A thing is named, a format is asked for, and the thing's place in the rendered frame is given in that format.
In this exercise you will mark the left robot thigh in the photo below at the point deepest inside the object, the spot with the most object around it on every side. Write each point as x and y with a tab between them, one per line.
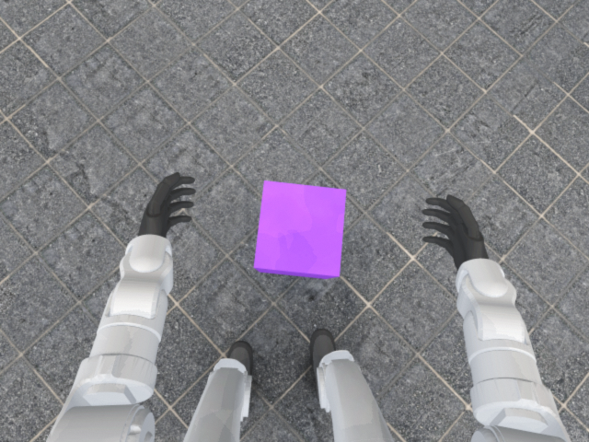
223	404

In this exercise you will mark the robot left upper arm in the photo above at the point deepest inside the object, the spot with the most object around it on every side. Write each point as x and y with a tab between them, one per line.
106	423

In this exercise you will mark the carton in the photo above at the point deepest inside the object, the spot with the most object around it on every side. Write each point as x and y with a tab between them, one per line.
300	230

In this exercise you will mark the robot left forearm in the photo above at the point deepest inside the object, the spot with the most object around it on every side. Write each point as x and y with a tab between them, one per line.
121	366

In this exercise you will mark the robot right shin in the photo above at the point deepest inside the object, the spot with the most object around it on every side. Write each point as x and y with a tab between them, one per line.
341	354

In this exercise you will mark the left robot hand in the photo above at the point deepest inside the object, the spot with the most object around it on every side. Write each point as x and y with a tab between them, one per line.
156	219

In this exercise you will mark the robot right forearm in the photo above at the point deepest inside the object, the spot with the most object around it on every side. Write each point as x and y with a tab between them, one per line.
507	389

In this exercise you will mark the right robot hand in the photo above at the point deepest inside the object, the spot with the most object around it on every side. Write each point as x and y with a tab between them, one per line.
465	240

